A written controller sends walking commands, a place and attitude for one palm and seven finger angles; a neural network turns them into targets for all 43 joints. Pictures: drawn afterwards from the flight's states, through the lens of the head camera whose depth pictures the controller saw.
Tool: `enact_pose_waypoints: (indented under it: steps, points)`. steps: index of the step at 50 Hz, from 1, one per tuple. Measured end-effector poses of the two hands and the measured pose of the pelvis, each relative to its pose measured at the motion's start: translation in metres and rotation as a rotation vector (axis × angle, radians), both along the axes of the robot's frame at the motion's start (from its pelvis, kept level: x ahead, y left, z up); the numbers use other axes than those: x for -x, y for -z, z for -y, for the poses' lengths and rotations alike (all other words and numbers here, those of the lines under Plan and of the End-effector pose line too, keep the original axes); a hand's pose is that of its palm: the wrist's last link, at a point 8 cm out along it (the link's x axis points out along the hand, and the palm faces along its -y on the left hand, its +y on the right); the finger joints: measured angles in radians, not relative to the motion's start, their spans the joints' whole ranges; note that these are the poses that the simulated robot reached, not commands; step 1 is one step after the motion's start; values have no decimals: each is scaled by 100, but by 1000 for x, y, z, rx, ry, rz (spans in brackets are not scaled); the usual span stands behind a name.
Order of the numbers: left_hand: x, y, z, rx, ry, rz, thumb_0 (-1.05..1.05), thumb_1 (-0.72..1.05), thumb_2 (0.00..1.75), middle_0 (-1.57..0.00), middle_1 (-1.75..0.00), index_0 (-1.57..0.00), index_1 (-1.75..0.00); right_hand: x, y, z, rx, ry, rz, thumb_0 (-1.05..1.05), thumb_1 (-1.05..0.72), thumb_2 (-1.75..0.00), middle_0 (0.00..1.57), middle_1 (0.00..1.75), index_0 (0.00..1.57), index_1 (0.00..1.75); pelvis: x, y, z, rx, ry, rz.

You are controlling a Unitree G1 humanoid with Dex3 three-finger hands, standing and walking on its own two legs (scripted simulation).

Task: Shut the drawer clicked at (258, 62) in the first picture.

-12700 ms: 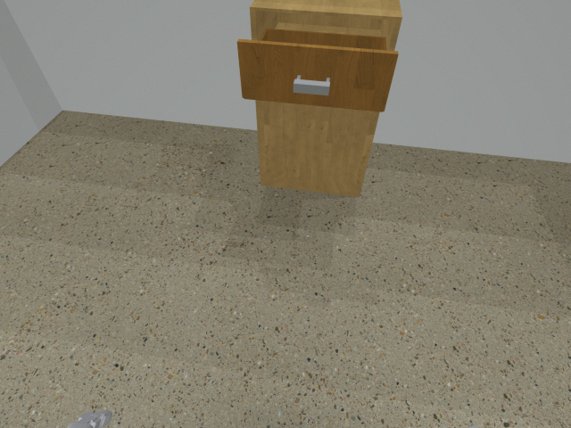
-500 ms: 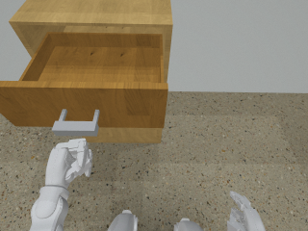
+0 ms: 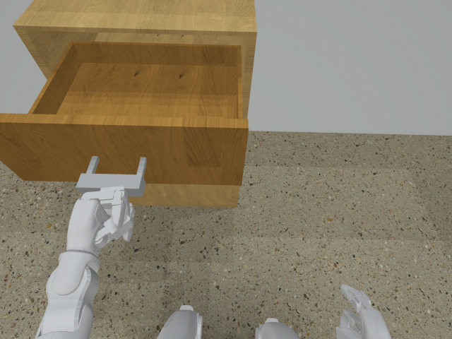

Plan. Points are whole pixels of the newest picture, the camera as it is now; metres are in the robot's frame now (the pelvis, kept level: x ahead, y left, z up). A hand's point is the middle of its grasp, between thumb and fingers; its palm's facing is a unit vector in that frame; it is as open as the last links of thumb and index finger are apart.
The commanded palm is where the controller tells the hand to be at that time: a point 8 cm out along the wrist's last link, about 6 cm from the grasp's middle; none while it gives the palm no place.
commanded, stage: push the drawer shut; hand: left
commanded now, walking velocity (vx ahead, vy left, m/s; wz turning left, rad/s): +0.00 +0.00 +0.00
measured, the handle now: (115, 173) +0.39 +0.22 +0.05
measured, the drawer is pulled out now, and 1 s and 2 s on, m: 0.27 0.15 0.04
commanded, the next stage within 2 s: none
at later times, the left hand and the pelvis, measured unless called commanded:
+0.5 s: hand (129, 189) +0.36 +0.19 +0.04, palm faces -0.01 -1.00 -0.03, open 2.8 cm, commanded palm +0.36 +0.23 +0.05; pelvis -0.03 +0.01 -0.01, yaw +0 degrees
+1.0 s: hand (140, 161) +0.42 +0.18 +0.04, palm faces +0.02 -1.00 -0.03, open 3.0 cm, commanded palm +0.42 +0.23 +0.05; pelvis -0.03 +0.01 -0.01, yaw -1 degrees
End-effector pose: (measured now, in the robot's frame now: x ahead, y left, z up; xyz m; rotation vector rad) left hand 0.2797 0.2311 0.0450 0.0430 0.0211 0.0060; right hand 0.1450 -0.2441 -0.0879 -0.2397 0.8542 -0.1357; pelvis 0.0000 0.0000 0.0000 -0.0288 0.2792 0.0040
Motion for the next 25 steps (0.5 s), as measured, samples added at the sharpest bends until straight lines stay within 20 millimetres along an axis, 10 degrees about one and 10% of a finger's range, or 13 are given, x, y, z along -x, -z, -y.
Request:
enact_pose_waypoints:
  steps: [25]
  points:
    - [-59, 5, -14, 11, 12, 10, -6, 72, 92, -140, -160, -140, -160, 54, 11, -1, 40, 37, -110, 1, -91, -90, 20, 30, 21, 30, 25, 5, -7, 17, -5, -5]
